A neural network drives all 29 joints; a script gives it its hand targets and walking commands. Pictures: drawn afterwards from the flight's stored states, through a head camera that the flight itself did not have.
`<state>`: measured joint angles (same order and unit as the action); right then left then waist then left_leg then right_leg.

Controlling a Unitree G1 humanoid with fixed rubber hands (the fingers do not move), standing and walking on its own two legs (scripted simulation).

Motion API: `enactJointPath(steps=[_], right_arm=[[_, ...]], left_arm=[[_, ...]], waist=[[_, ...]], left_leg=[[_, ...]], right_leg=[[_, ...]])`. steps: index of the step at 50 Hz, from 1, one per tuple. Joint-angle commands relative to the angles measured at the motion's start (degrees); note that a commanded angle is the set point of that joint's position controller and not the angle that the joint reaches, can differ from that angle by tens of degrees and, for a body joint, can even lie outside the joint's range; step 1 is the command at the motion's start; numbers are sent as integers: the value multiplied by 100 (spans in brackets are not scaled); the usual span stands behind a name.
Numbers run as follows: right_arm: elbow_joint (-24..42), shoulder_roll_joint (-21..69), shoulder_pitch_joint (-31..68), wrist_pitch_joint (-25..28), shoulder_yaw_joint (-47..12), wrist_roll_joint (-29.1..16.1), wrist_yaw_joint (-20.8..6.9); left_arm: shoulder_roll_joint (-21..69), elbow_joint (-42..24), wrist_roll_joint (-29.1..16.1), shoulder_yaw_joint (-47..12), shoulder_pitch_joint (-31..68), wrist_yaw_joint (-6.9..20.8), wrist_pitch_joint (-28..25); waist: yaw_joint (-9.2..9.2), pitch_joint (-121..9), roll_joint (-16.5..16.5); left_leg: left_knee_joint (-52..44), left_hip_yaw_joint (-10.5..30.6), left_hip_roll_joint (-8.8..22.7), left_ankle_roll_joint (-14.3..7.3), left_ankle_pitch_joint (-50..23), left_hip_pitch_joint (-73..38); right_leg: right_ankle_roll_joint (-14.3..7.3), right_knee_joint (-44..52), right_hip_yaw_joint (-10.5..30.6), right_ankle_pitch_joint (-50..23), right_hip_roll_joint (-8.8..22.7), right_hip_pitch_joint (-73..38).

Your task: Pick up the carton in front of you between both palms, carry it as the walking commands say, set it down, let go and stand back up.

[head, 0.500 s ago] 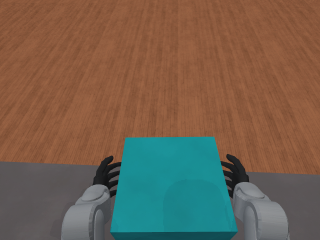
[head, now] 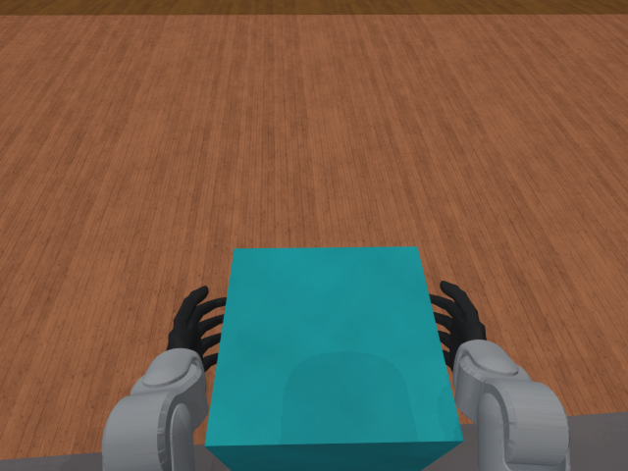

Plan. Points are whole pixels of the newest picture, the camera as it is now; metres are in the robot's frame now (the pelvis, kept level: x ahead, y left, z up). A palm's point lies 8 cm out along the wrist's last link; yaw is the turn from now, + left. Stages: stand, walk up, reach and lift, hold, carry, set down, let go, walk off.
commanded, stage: carry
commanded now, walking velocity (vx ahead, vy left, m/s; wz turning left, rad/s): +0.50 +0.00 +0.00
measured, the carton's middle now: (326, 373) +0.26 +0.00 +0.03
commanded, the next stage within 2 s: none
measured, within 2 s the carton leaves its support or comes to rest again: neither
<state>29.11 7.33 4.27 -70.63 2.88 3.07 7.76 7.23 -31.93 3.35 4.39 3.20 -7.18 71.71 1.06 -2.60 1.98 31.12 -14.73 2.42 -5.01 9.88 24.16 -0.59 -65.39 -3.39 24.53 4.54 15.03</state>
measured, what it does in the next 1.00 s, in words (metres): climbs: right foot, then left foot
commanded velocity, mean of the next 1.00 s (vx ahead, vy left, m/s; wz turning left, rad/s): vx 0.50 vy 0.00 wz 0.00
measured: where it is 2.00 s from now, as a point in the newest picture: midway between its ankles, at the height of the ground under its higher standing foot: (305, 237)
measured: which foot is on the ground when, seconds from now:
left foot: down 0.00-0.42, up 0.44-0.82, down 0.84-1.00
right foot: up 0.00-0.38, down 0.40-0.86, up 0.88-1.00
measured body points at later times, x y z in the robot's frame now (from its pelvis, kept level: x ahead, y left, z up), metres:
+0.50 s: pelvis +0.32 -0.03 -0.01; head +0.37 -0.04 +0.44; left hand +0.67 +0.15 +0.14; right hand +0.70 -0.15 +0.13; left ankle +0.16 +0.08 -0.62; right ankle +0.41 -0.09 -0.72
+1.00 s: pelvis +0.65 +0.02 +0.03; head +0.73 +0.02 +0.47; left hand +1.04 +0.15 +0.15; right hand +1.02 -0.16 +0.15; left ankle +0.69 +0.09 -0.70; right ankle +0.57 -0.10 -0.58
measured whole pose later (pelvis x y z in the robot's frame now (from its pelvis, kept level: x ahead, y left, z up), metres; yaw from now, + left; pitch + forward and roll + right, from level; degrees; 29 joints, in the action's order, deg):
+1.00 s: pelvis +0.65 +0.02 +0.03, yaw +1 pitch +5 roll +0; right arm 13.3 5.4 35.4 -70.0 15.0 1.1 9.8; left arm 6.6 -15.4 2.2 17.3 35.1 -8.8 70.9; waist 5.1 5.2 -0.4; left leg 32.2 -7.0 -1.3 -4.7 19.2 24.6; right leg -3.1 -76.7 0.0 23.9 -0.5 32.6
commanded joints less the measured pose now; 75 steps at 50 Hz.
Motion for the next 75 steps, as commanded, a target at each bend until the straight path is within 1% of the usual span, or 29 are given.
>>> enactJointPath(steps=[1, 9, 14, 17, 19, 20, 21, 22, 25, 27, 33, 38, 40, 41, 42, 43, 44, 47, 48, 54, 59, 61, 62, 63, 64, 66, 68, 71, 75], right_arm=[[1075, 4848, 2693, 68, -3911, -2166, -1053], [803, 3777, 3283, -225, -3597, -2154, -924], [-8, 3010, 4439, -412, -3126, -1996, -624], [-469, 2973, 5252, -462, -2892, -2019, -448], [-787, 2988, 5702, -488, -2722, -1972, -328], [-909, 2966, 5895, -488, -2638, -1958, -274], [-963, 3081, 6121, -516, -2604, -1942, -220], [-972, 3143, 6331, -507, -2498, -1931, -189], [-1104, 3886, 7013, -335, -2410, -1873, -197], [-1257, 4203, 7201, -189, -2404, -1789, -221], [-1576, 4407, 6942, 102, -2531, -1493, -227], [-1289, 4252, 6760, 109, -2589, -1471, -256], [-1269, 4109, 6642, 51, -2587, -1464, -265], [-1360, 4072, 6462, 23, -2593, -1458, -277], [-1378, 4063, 6344, 6, -2586, -1485, -310], [-1391, 3953, 6364, 3, -2569, -1502, -328], [-1490, 4112, 6353, -1, -2657, -1597, -354], [-938, 4636, 7049, 34, -3148, -2246, -553], [-824, 4773, 7253, 75, -3261, -2409, -605], [-765, 4489, 7305, 107, -3210, -2622, -654], [-1614, 4193, 6816, -106, -2754, -2217, -646], [-1922, 4123, 6725, -167, -2561, -2032, -613], [-2044, 4095, 6665, -193, -2479, -1928, -593], [-2075, 4058, 6781, -221, -2388, -1852, -571], [-2079, 4107, 6764, -249, -2253, -1778, -566], [-2097, 4320, 6993, -204, -2196, -1580, -532], [-2070, 4529, 7015, -95, -2073, -1430, -497], [-2026, 4527, 6856, 62, -2089, -1226, -398], [-1752, 4210, 6708, 122, -2216, -1188, -283]], left_arm=[[4780, -822, -2115, -4120, 2743, 998, -110], [3988, -487, -1871, -3805, 3372, 687, 142], [3197, 275, -1815, -3357, 4517, 426, 357], [3017, 724, -1810, -2951, 5198, 281, 400], [2936, 1155, -1796, -2626, 5460, 194, 397], [2908, 1310, -1768, -2470, 5573, 162, 379], [2761, 1416, -1728, -2382, 5914, 121, 350], [2954, 1519, -1827, -2409, 6067, 122, 333], [3908, 1383, -2187, -2655, 7054, 309, 155], [4341, 1334, -2340, -2776, 7518, 404, -6], [4503, 1573, -2161, -2850, 7274, 512, -212], [4367, 1375, -2096, -2897, 7025, 525, -194], [4257, 1410, -2059, -2933, 6817, 513, -143], [4206, 1450, -2027, -2959, 6747, 510, -108], [4142, 1449, -1978, -2976, 6760, 511, -92], [4208, 1439, -1948, -2940, 6627, 509, -52], [4139, 1430, -1895, -2877, 6726, 491, -40], [4313, 1435, -1618, -2697, 6861, 407, -103], [4326, 1503, -1505, -2638, 6799, 386, -147], [3890, 1548, -1163, -2545, 6515, 248, -208], [3729, 1944, -1199, -2513, 6452, 277, 14], [3816, 2188, -1331, -2506, 6541, 325, 77], [3861, 2332, -1401, -2491, 6535, 346, 88], [3896, 2437, -1452, -2461, 6506, 364, 88], [3986, 2557, -1520, -2519, 6710, 364, 62], [4662, 2386, -1958, -2778, 7142, 498, 29], [5176, 1956, -2369, -3082, 7768, 601, -94], [5317, 1723, -2605, -3237, 7985, 632, -256], [4890, 1631, -2530, -3151, 7609, 581, -273]], waist=[[-29, -1803, -487], [35, -1248, -899], [168, -737, -999], [26, -764, -1112], [-377, -1361, -734], [-587, -1926, -195], [-529, -2631, 1349], [-617, -2775, 1855], [-480, -2449, 227], [-383, -2610, 271], [-544, -2494, 430], [-572, -2040, 618], [-260, -2180, 819], [131, -2565, 694], [443, -3005, 239], [412, -3831, -1194], [548, -3725, -2029], [489, -2843, -570], [414, -2788, -484], [353, -2454, -751], [173, -1937, -1128], [-221, -2145, -1033], [-491, -2546, -759], [-722, -2860, 127], [-620, -3041, 1689], [-678, -2527, 581], [-565, -2478, -172], [-465, -2523, 222], [-517, -2269, 382]], left_leg=[[-1772, 2485, 1726, -358, -738, -2701], [-2074, 1158, 1196, -384, -904, -2734], [-1827, 893, 1066, -371, -1307, -2667], [-1305, 782, 1095, -207, -1961, -2692], [389, 244, 739, 57, -2867, -2275], [1723, 254, 514, 191, -2088, -1522], [3727, 431, -141, 433, -375, 177], [4781, 1092, -655, 452, 1875, 1255], [5090, 1630, 79, 75, 1346, 1970], [4608, 1567, 182, 130, 1015, 1750], [3466, 1145, 126, 268, 889, 2721], [1124, 571, -213, 191, 56, 1584], [461, 186, -621, 39, 130, 353], [-35, 25, -771, -17, -199, -846], [-182, 585, -441, -71, -304, -2340], [-164, 3564, 1345, -959, -289, -4122], [-862, 5066, 1693, -1514, -946, -4698], [-332, 3729, 1402, -1067, -2281, -4237], [-440, 3440, 1324, -920, -2040, -4024], [-892, 2589, 1220, -922, -1795, -3635], [-922, 1534, 843, -501, -2188, -2628], [182, 1003, 755, -201, -3432, -2222], [1174, 744, 561, 32, -3202, -1646], [2649, 703, 189, 300, -1546, -490], [3982, 1029, -713, 437, 1673, 1255], [5205, 1679, -375, 158, 1852, 2180], [4667, 1716, -93, 115, 1500, 2189], [3933, 1498, -53, 180, 1270, 2035], [2218, 1163, -78, 299, 1120, 1811]], right_leg=[[-201, -403, 401, -614, 335, 1890], [20, 1910, -356, -1630, 138, 2424], [-193, 2880, -569, -2144, -44, 2292], [-410, 3174, -651, -2059, -204, 1615], [-462, 3497, -1110, -1629, -734, -82], [-444, 3478, -669, -1253, -411, -1360], [-1262, 4042, 2302, -514, 1349, -2839], [-1593, 5018, 3734, -745, 1687, -3190], [-1304, 4177, 2189, -2589, 1362, -2669], [-1100, 4297, 1585, -2540, 1172, -2400], [-1248, 4177, 962, -3504, 1045, -3040], [-1014, 4203, 194, -4422, 617, -2558], [-779, 3503, -208, -6090, 594, -2297], [-553, 2555, -550, -6302, 494, -2033], [-364, 1531, -474, -4978, 281, -1148], [-91, -18, -167, -2339, -252, 637], [-24, -1373, 184, 367, -1078, 2089], [-271, -1758, 579, 114, -434, 3281], [-305, -1419, 588, -68, -360, 3233], [-123, 385, 127, -215, -245, 3220], [-182, 2647, -637, -959, -570, 1623], [-330, 3319, -1068, -1307, -988, 151], [-416, 3398, -888, -1187, -875, -1132], [-785, 3907, 1303, 82, 396, -2153], [-1634, 4741, 4130, -639, 1505, -3069], [-1775, 4159, 3462, -2200, 1385, -2798], [-1407, 4054, 2547, -2690, 1189, -2447], [-1271, 4348, 2017, -2321, 1116, -2278], [-1262, 4369, 1129, -3114, 945, -2099]])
